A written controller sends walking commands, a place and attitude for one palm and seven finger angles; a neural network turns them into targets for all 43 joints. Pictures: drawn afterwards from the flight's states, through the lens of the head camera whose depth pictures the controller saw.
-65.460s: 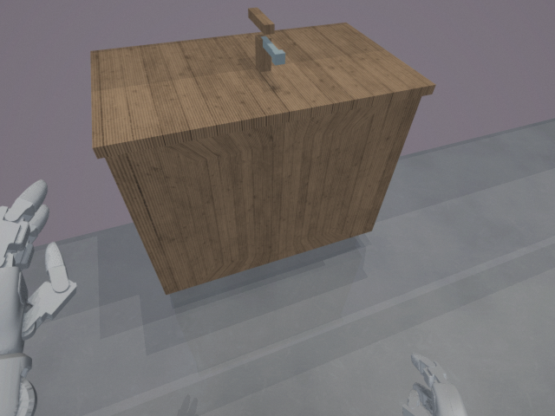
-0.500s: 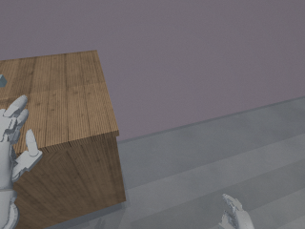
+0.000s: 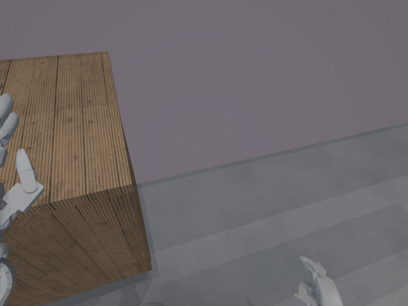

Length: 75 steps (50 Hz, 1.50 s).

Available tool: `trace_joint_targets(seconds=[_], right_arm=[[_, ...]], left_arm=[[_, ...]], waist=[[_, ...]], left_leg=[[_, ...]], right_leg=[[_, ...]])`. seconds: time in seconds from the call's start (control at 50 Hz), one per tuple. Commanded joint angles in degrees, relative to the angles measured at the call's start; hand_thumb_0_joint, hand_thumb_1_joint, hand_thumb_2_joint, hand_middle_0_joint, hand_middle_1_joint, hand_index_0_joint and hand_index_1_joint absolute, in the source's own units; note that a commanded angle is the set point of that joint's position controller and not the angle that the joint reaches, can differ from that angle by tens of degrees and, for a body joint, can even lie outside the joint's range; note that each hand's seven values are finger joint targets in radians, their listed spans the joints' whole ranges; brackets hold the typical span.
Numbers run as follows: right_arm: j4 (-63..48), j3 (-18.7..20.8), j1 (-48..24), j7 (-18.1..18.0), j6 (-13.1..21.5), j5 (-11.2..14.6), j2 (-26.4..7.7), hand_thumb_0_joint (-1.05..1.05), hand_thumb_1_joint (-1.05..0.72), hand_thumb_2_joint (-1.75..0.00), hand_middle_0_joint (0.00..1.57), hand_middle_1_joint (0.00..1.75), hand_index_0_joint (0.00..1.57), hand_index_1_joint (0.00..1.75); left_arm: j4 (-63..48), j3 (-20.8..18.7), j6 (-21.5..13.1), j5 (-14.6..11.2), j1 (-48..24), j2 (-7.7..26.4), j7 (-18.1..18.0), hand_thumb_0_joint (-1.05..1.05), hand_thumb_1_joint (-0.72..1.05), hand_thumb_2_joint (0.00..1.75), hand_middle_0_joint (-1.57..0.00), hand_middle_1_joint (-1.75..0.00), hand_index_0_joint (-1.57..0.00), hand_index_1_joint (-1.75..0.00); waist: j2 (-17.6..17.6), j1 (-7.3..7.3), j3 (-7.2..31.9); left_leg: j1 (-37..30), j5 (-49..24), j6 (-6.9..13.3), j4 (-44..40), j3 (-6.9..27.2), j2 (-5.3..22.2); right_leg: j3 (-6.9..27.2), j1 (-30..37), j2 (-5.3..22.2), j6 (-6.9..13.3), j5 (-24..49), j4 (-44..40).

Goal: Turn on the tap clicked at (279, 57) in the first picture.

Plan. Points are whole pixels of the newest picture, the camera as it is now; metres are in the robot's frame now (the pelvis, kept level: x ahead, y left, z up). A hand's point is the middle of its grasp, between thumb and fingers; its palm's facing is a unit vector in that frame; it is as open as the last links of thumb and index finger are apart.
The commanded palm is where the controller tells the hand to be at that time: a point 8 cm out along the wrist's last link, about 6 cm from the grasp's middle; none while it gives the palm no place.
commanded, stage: come to a stop and stand still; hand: left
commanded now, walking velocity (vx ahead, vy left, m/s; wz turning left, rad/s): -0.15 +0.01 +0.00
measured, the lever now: out of the picture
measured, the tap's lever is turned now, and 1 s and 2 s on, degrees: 84 84 84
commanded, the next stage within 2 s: look again from close up in 1.68 s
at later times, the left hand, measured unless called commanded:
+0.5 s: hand (79, 168) +0.26 +0.21 +0.18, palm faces +0.40 -0.82 -0.40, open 7.4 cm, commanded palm +0.19 +0.25 +0.20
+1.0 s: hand (37, 192) +0.21 +0.25 +0.18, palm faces +0.43 -0.84 -0.33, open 7.4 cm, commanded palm +0.15 +0.27 +0.20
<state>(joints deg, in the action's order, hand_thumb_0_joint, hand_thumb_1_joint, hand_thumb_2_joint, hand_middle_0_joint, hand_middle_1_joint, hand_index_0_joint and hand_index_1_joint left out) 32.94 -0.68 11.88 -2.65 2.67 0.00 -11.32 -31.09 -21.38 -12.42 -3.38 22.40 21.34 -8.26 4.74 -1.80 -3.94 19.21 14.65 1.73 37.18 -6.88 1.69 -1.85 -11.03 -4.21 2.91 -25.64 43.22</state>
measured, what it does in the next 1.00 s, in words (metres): steps on the spot: right foot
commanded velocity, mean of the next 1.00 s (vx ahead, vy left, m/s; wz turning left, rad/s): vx -0.06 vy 0.02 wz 0.00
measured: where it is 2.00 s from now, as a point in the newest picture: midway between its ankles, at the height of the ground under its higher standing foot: outside the picture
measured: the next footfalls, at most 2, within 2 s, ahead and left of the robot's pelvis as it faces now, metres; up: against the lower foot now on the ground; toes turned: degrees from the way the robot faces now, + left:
right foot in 0.20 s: +0.09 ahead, -0.13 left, +0.00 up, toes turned +2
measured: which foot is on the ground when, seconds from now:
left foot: down 0.00-1.00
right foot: down 0.00-0.00, up 0.02-0.18, down 0.20-1.00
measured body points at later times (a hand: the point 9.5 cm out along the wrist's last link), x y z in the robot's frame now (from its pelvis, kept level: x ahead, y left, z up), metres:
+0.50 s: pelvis +0.04 -0.03 +0.02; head +0.06 -0.02 +0.47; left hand +0.23 +0.26 +0.20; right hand +0.21 -0.27 -0.06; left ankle +0.03 +0.08 -0.72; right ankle +0.05 -0.14 -0.72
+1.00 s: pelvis -0.01 -0.01 +0.02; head +0.00 +0.01 +0.47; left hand +0.18 +0.29 +0.20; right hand +0.14 -0.22 -0.06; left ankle +0.03 +0.08 -0.72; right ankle +0.05 -0.14 -0.72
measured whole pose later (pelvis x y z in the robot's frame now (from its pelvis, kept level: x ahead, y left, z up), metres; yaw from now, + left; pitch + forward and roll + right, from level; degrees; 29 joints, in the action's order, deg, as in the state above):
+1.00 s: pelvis -0.01 -0.01 +0.02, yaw +0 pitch -3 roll -1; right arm 33.6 -2.1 16.7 -0.9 9.9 0.2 -10.2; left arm -20.9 -20.4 -14.3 -1.0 19.0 20.3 -6.1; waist 2.3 -2.5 -3.7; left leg 13.4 12.2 2.6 28.1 -2.8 -0.8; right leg -0.4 -15.0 -0.1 -0.2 -11.6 26.8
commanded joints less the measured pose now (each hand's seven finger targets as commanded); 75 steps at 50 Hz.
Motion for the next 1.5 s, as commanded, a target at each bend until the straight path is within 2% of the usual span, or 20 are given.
trace_joint_targets(seconds=[0.0, 0.06, 0.12, 0.18, 0.22, 0.28, 0.32, 0.36, 0.42, 0.54, 0.56, 0.58, 0.6, 0.62, 0.66, 0.78, 0.82, 0.96, 1.12, 1.48], right_arm=[[-9.3, 2.78, -5.69, 0.68, 4.38, -1.12, -5.22, 0.0, -0.9, -0.9, 0.2, 0.3, 0.2, 0.3], [-9.13, 3.05, -4.62, 0.67, 5.17, -0.17, -6.07, 0.0, -0.9, -0.9, 0.2, 0.3, 0.2, 0.3], [-10.19, 1.82, -4.28, 0.42, 6.37, 0.97, -6.41, 0.0, -0.9, -0.9, 0.2, 0.3, 0.2, 0.3], [-9.52, 1.52, -3.34, -0.17, 6.81, 0.67, -5.42, 0.0, -0.9, -0.9, 0.2, 0.3, 0.2, 0.3], [-8.68, 1.97, -3.74, -0.24, 6.88, 0.62, -5.28, 0.0, -0.9, -0.9, 0.2, 0.3, 0.2, 0.3], [-7.42, 0.98, -4.54, -0.55, 6.66, 0.38, -4.86, 0.0, -0.9, -0.9, 0.2, 0.3, 0.2, 0.3], [-7.17, 0.92, -5.32, -1.18, 6.21, 0.26, -5.08, 0.0, -0.9, -0.9, 0.2, 0.3, 0.2, 0.3], [-8.34, 1.89, -4.87, -1.6, 5.48, 0.43, -6.13, 0.0, -0.9, -0.9, 0.2, 0.3, 0.2, 0.3], [-9.88, 1.74, -6.21, -1.95, 4.82, 0.57, -6.54, 0.0, -0.9, -0.9, 0.2, 0.3, 0.2, 0.3], [-9.7, 2.26, -4.28, -1.83, 4.79, 0.55, -6.95, 0.0, -0.9, -0.9, 0.2, 0.3, 0.2, 0.3], [-6.34, 3.16, 5.6, -0.61, 8.77, -2.38, -7.59, 0.0, -0.9, -0.9, 0.2, 0.3, 0.2, 0.3], [-3.78, 1.73, -1.41, -0.28, 8.94, -0.36, -2.42, 0.0, -0.9, -0.9, 0.2, 0.3, 0.2, 0.3], [-8.08, 3.77, 0.03, 0.2, 9.58, 0.64, -6.74, 0.0, -0.9, -0.9, 0.2, 0.3, 0.2, 0.3], [-8.5, 3.57, -0.09, 1.51, 9.42, 1.38, -6.17, 0.0, -0.9, -0.9, 0.2, 0.3, 0.2, 0.3], [-9.74, 3.68, -2.17, 2.58, 9.21, 1.23, -7.85, 0.0, -0.9, -0.9, 0.2, 0.3, 0.2, 0.3], [-11.23, 2.44, -3.24, 1.62, 9.34, 0.87, -7.09, 0.0, -0.9, -0.9, 0.2, 0.3, 0.2, 0.3], [-11.19, 2.18, -4.05, 0.84, 9.51, 0.44, -7.21, 0.0, -0.9, -0.9, 0.2, 0.3, 0.2, 0.3], [-9.65, 1.78, -3.45, 1.41, 11.32, 0.45, -6.83, 0.0, -0.9, -0.9, 0.2, 0.3, 0.2, 0.3], [-8.56, 1.69, -2.46, 1.73, 10.41, -0.05, -6.93, 0.0, -0.9, -0.9, 0.2, 0.3, 0.2, 0.3], [-9.76, 2.13, -3.28, 0.88, 6.74, -0.12, -7.3, 0.0, -0.9, -0.9, 0.2, 0.3, 0.2, 0.3]], left_arm=[[-13.02, -6.27, -3.61, -0.07, -8.39, 11.07, 0.37, 0.0, 0.9, 0.9, -0.2, -0.3, -0.2, -0.3], [-11.08, -6.22, -1.99, 0.47, 0.92, 8.82, 0.42, 0.0, 0.9, 0.9, -0.2, -0.3, -0.2, -0.3], [-8.51, -6.45, -0.76, 0.56, 4.68, 8.65, 0.43, 0.0, 0.9, 0.9, -0.2, -0.3, -0.2, -0.3], [-6.61, -6.69, -1.03, 1.11, -2.05, 9.61, -0.01, 0.0, 0.9, 0.9, -0.2, -0.3, -0.2, -0.3], [-7.24, -5.44, -0.43, 1.11, -5.36, 9.82, -0.44, 0.0, 0.9, 0.9, -0.2, -0.3, -0.2, -0.3], [-7.23, -5.29, -1.33, 1.97, -3.04, 9.45, -1.57, 0.0, 0.9, 0.9, -0.2, -0.3, -0.2, -0.3], [-6.81, -6.08, -1.51, 2.26, -0.73, 9.8, -2.01, 0.0, 0.9, 0.9, -0.2, -0.3, -0.2, -0.3], [-9.72, -5.43, -1.82, 1.85, 0.03, 9.41, -1.9, 0.0, 0.9, 0.9, -0.2, -0.3, -0.2, -0.3], [-11.02, -5.35, -1.61, 1.21, 1.98, 9.65, -1.23, 0.0, 0.9, 0.9, -0.2, -0.3, -0.2, -0.3], [-9.27, -4.84, -1.58, 0.91, 2.98, 8.61, -1.34, 0.0, 0.9, 0.9, -0.2, -0.3, -0.2, -0.3], [-22.37, -38.84, -9.24, 10.09, -60.39, 57.57, -0.55, 0.0, 0.9, 0.9, -0.2, -0.3, -0.2, -0.3], [16.86, -15.18, -5.8, 3.25, -23.24, 18.79, 2.53, 0.0, 0.9, 0.9, -0.2, -0.3, -0.2, -0.3], [16.68, -9.48, -5.27, 2.17, -10.59, 12.36, 3.35, 0.0, 0.9, 0.9, -0.2, -0.3, -0.2, -0.3], [14.61, -1.2, -6.24, 0.29, -6.3, 2.79, 4.06, 0.0, 0.9, 0.9, -0.2, -0.3, -0.2, -0.3], [0.72, -0.86, -6.51, 0.21, -4.63, 6.62, 3.02, 0.0, 0.9, 0.9, -0.2, -0.3, -0.2, -0.3], [-2.88, -6.4, -5.2, 0.81, -5.25, 11.05, 1.05, 0.0, 0.9, 0.9, -0.2, -0.3, -0.2, -0.3], [-6.49, -8.73, -5.76, 1.26, -11.62, 14.1, 0.71, 0.0, 0.9, 0.9, -0.2, -0.3, -0.2, -0.3], [-3.76, -3.56, -6.17, 2.31, -11.74, 8.05, 1.17, 0.0, 0.9, 0.9, -0.2, -0.3, -0.2, -0.3], [-1.02, -2.43, -5.38, 3.02, -9.44, 6.78, 1.5, 0.0, 0.9, 0.9, -0.2, -0.3, -0.2, -0.3], [-5.64, -3.96, -3.89, 1.22, -2.98, 7.94, 1.77, 0.0, 0.9, 0.9, -0.2, -0.3, -0.2, -0.3]], waist=[[-13.85, 2.31, 10.72], [-12.02, 0.41, 9.08], [-13.63, 0.4, 8.2], [-1.69, 1.56, 5.11], [5.9, 1.71, 6.89], [2.61, 0.88, 10.44], [-0.96, 0.93, 12.75], [-3.68, 0.79, 16.01], [-13.07, 0.85, 15.34], [-6.91, 1.19, 15.78], [1.54, -0.21, 1.14], [2.16, -0.16, 12.24], [-3.37, -1.99, 9.41], [-10.0, -0.16, 13.34], [-11.98, -1.03, 12.53], [-0.88, -0.72, 6.13], [-4.88, -0.19, 4.32], [-12.29, -0.32, 6.2], [-6.86, 0.13, 2.76], [-9.25, 0.2, 13.66]], left_leg=[[-18.37, -28.88, 14.29, -18.73, 32.0, 21.57], [-8.78, -25.17, 7.79, -16.16, 13.63, 15.59], [1.78, -8.2, 2.46, -14.22, 4.6, 11.46], [5.32, 9.43, -2.5, -4.94, 1.09, 2.27], [-0.69, 7.92, -3.34, 4.46, 3.27, -1.26], [3.2, 7.81, -2.46, 2.59, 7.17, -0.28], [0.08, -0.39, -2.65, -6.68, 6.57, -0.41], [-7.83, -22.9, -1.93, -11.19, 7.36, 1.7], [-9.76, -37.09, -1.48, -10.84, 9.94, 5.61], [-2.63, -16.96, -2.8, -10.03, 7.85, 2.73], [4.29, -8.71, -1.81, -3.08, 4.32, 0.55], [-3.63, -7.92, -0.74, -6.08, 7.03, -3.96], [-7.02, -8.2, -2.01, -7.81, 4.7, -0.9], [-6.83, -9.99, -2.0, -11.32, 4.74, -0.22], [-7.62, -13.3, -0.91, -13.98, 7.25, 2.57], [2.87, 11.51, 0.46, -19.48, 9.3, 2.38], [2.4, 14.4, 0.5, -19.58, 9.15, 1.56], [5.62, 18.15, 0.94, -23.58, 10.52, 3.85], [6.17, 15.93, -0.67, -22.66, 11.2, 1.26], [-9.42, -25.07, -4.18, -15.5, 7.96, 0.28]], right_leg=[[8.97, -19.34, 3.43, -3.31, -3.7, 26.61], [4.18, -9.27, 6.72, -3.16, 1.2, 6.06], [-2.8, 4.61, 4.39, -4.44, 12.18, -9.66], [8.84, 2.02, 10.44, -2.08, 19.03, -23.32], [20.52, -5.83, 17.69, 2.18, 15.92, -29.4], [15.12, 5.44, 19.75, 4.7, 36.96, -22.73], [10.39, 9.13, 17.12, 2.5, 47.95, -17.1], [5.95, 7.78, 12.05, -1.05, 44.18, -14.17], [2.3, 4.22, 7.12, -3.1, 36.34, -12.93], [5.0, 8.92, 9.21, -1.61, 36.17, -17.32], [10.44, -3.7, 11.49, -5.67, 34.83, -27.52], [10.07, -0.11, 14.42, 2.83, 34.84, -23.18], [16.36, -0.05, 14.49, 1.05, 38.34, -23.82], [10.5, 6.54, 14.18, 0.98, 36.01, -19.98], [7.4, 5.01, 9.95, -1.6, 25.95, -18.76], [6.96, 2.66, 7.24, -2.51, 2.46, -22.46], [7.88, -0.01, 7.07, -2.35, -1.81, -24.54], [3.84, 7.31, 4.79, -2.59, 7.21, -17.06], [6.06, 4.63, 4.77, -2.54, 4.32, -23.96], [1.77, 8.46, 4.28, -2.48, 35.0, -20.72]])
